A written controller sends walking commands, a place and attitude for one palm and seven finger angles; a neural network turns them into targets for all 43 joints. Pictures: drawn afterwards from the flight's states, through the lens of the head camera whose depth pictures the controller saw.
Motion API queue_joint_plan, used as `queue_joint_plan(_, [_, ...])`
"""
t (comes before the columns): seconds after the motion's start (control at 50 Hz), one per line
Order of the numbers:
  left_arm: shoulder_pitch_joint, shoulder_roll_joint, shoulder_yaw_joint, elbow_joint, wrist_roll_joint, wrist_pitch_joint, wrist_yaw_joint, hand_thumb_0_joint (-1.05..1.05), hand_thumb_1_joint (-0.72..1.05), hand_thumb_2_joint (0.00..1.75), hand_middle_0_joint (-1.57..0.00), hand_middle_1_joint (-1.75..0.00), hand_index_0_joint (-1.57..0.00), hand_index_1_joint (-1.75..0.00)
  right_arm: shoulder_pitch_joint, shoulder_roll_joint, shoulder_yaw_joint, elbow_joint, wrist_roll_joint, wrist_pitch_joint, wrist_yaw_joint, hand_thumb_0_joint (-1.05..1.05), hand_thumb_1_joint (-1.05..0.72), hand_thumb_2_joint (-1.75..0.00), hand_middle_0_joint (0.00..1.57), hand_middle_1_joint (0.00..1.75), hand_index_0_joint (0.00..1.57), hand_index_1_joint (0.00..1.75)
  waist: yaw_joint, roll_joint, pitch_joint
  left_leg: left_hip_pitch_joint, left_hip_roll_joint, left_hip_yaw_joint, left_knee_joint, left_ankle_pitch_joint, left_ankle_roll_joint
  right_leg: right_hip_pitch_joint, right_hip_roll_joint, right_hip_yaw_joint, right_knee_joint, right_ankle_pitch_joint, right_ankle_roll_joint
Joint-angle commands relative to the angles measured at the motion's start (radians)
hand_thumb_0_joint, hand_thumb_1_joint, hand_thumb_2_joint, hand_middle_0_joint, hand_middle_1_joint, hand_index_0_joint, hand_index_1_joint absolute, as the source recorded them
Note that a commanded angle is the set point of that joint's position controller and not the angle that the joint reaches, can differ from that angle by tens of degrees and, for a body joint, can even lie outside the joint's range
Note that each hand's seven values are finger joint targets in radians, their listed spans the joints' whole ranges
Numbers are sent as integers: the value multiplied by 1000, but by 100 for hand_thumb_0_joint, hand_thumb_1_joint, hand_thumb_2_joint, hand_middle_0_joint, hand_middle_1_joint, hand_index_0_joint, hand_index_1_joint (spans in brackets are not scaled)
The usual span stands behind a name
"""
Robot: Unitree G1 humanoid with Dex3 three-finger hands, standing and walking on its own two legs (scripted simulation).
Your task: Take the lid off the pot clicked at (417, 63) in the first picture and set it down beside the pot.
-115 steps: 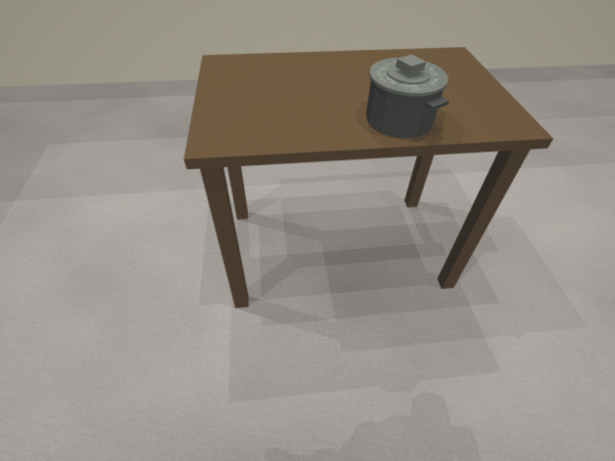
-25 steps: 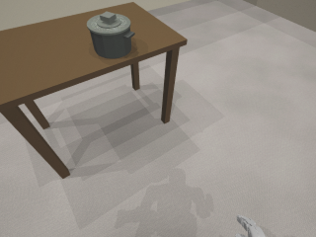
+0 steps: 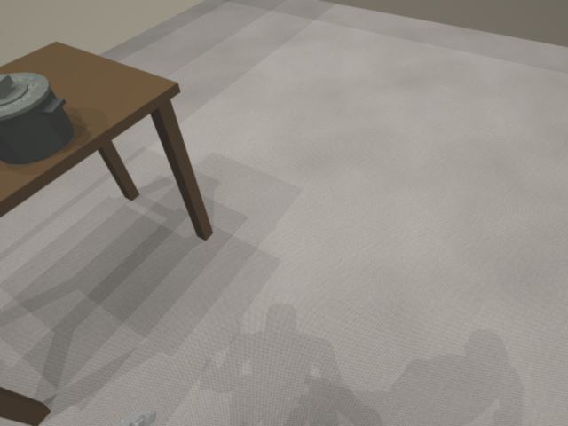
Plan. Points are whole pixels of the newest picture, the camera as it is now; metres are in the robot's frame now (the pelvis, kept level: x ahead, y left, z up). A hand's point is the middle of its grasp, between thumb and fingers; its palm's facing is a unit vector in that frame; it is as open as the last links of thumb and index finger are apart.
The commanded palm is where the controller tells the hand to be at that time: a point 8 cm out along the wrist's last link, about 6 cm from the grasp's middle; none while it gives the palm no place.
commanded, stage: walk to a spot facing it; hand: left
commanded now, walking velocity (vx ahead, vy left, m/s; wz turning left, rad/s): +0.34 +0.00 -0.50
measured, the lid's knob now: out of the picture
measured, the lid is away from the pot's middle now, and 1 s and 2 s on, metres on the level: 0.00 0.00 0.00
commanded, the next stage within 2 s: turn to face it in 0.98 s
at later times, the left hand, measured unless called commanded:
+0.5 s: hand (161, 412) +0.18 +0.23 -0.19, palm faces -0.14 -0.98 -0.17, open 7.4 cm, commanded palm none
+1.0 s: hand (276, 213) +0.59 +0.04 -0.15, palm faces -0.58 -0.80 -0.16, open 7.4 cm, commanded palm none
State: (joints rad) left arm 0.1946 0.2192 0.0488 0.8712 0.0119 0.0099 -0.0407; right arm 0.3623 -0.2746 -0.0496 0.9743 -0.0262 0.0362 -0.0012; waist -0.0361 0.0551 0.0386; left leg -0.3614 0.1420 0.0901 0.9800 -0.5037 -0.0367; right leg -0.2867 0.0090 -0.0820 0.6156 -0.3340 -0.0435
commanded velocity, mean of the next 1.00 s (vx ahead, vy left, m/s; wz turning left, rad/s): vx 0.30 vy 0.00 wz -0.50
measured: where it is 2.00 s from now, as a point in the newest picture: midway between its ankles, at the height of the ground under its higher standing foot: (338, 341)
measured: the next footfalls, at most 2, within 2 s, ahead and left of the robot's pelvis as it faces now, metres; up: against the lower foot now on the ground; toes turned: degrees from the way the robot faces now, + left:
left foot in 0.44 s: +0.34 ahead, +0.10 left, +0.00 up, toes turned -7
right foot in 1.06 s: +0.48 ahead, -0.21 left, +0.00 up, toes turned -42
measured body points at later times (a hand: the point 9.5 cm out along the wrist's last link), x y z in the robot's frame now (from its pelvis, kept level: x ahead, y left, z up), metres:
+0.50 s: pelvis +0.20 +0.03 -0.01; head +0.22 +0.06 +0.44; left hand +0.19 +0.28 -0.17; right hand +0.29 -0.22 -0.12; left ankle +0.30 +0.10 -0.73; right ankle +0.03 -0.07 -0.66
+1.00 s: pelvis +0.38 -0.04 +0.00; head +0.42 -0.06 +0.45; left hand +0.62 +0.08 -0.14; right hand +0.17 -0.16 -0.14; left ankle +0.30 +0.11 -0.72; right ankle +0.45 -0.20 -0.70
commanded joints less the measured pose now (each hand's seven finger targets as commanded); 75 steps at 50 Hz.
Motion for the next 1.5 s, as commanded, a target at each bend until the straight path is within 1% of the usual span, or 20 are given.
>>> queue_joint_plan(0.0, [125,192,56,-12,-2,-38,41,0,90,90,-20,-30,-20,-30,-174,-87,-27,-146,-5,-70,12,0,-90,-90,20,30,20,30,78,-163,16,-386,31,-80,178,152,-9,229,-292,450,-409,-93,-157])
queue_joint_plan(0.08, [156,167,44,17,4,-67,39,0,90,90,-20,-30,-20,-30,-143,-36,-26,-122,-2,-64,19,0,-90,-90,20,30,20,30,48,-137,25,-312,3,-35,65,244,-42,190,-234,330,-394,224,-151])
queue_joint_plan(0.3, [270,138,34,96,15,-77,62,0,90,90,-20,-30,-20,-30,-340,10,-16,-194,9,-89,32,0,-90,-90,20,30,20,30,90,-205,68,-267,-60,-14,-205,283,-8,281,-203,365,-343,446,-125])
queue_joint_plan(0.36, [216,153,44,93,10,-82,63,0,90,90,-20,-30,-20,-30,-136,-15,-25,-131,8,-106,10,0,-90,-90,20,30,20,30,-21,-161,-25,129,-132,18,-418,310,29,170,-152,313,-118,687,-88])
queue_joint_plan(0.38, [220,130,46,97,7,-83,58,0,90,90,-20,-30,-20,-30,26,-72,-39,-78,3,-108,-4,0,-90,-90,20,30,20,30,-77,-110,-110,395,-92,-30,-445,336,43,46,-101,288,86,590,-57])
queue_joint_plan(0.4, [268,73,49,85,-9,-78,47,0,90,90,-20,-30,-20,-30,171,-199,-71,-45,-13,-113,-15,0,-90,-90,20,30,20,30,-114,157,-247,621,211,-405,-508,246,119,-165,36,166,412,145,-4])
queue_joint_plan(0.42, [263,50,40,66,-10,-81,40,0,90,90,-20,-30,-20,-30,205,-227,-66,-38,-4,-108,-15,0,-90,-90,20,30,20,30,-89,260,-248,592,374,-682,-704,158,185,-310,76,155,670,-204,11])
queue_joint_plan(0.46, [188,53,41,65,7,-72,34,0,90,90,-20,-30,-20,-30,13,-110,-39,-76,1,-106,-13,0,-90,-90,20,30,20,30,-19,32,-31,283,321,-537,-785,-38,196,-364,-43,153,773,-84,3])
queue_joint_plan(0.56, [235,0,45,94,23,-6,6,0,90,90,-20,-30,-20,-30,-81,16,-5,-65,11,-133,-21,0,-90,-90,20,30,20,30,84,106,37,53,176,-109,-817,180,111,-296,-114,121,676,129,41])
queue_joint_plan(0.72, [36,-5,49,18,28,10,-10,0,90,90,-20,-30,-20,-30,55,7,-12,-22,20,-144,-23,0,-90,-90,20,30,20,30,40,1,78,278,186,38,-832,376,128,-545,-147,74,517,291,84])
queue_joint_plan(0.88, [-206,-23,21,-54,19,-4,-18,0,90,90,-20,-30,-20,-30,191,-15,-8,38,0,-122,-23,0,-90,-90,20,30,20,30,-42,53,112,426,205,166,-735,720,143,-465,-96,-62,154,201,51])
queue_joint_plan(0.96, [-127,0,23,-36,19,-22,-12,0,90,90,-20,-30,-20,-30,178,-49,-22,37,-1,-114,-24,0,-90,-90,20,30,20,30,2,80,22,476,211,240,-513,1139,124,-249,1,-134,34,90,-14])
queue_joint_plan(1.0, [98,69,43,29,25,-44,-2,0,90,90,-20,-30,-20,-30,131,-71,-26,9,9,-107,-18,0,-90,-90,20,30,20,30,117,61,-126,331,180,267,-156,1124,63,141,39,-145,-93,192,-46])
queue_joint_plan(1.02, [214,178,70,54,24,-58,10,0,90,90,-20,-30,-20,-30,142,-35,-19,-16,29,-104,-7,0,-90,-90,20,30,20,30,170,-95,-276,0,114,254,149,577,8,535,-185,129,-73,471,-131])
queue_joint_plan(1.04, [274,284,90,62,1,-61,26,0,90,90,-20,-30,-20,-30,146,22,-11,-51,37,-104,-17,0,-90,-90,20,30,20,30,148,-257,-429,-271,-54,150,538,-148,-58,718,-487,609,-102,939,-275])
queue_joint_plan(1.06, [257,269,89,59,-18,-51,43,0,90,90,-20,-30,-20,-30,66,-4,-14,-60,37,-100,-32,0,-90,-90,20,30,20,30,156,-111,-411,-272,-12,-34,540,-99,-31,646,-468,488,-131,1039,-291])
queue_joint_plan(1.14, [28,97,27,40,-2,-62,66,0,90,90,-20,-30,-20,-30,85,60,0,22,10,-47,-32,0,-90,-90,20,30,20,30,13,-78,-91,-127,38,-66,372,133,-20,70,-312,168,-271,835,-134])
queue_joint_plan(1.2, [-46,60,11,43,8,-64,69,0,90,90,-20,-30,-20,-30,198,98,8,74,7,-19,-28,0,-90,-90,20,30,20,30,-59,-126,-100,-42,15,-67,197,194,-20,-32,-249,19,-304,647,-105])
queue_joint_plan(1.38, [32,74,33,64,13,-27,74,0,90,90,-20,-30,-20,-30,-100,69,-6,-23,9,-13,-6,0,-90,-90,20,30,20,30,50,-150,9,-126,-19,-6,-93,117,-27,87,-350,31,-302,440,-131])
queue_joint_plan(1.48, [37,115,52,51,11,-16,74,0,90,90,-20,-30,-20,-30,-92,46,-16,-55,6,-16,5,0,-90,-90,20,30,20,30,35,-116,-38,23,-52,32,-343,188,-1,119,-362,-36,-136,465,-74])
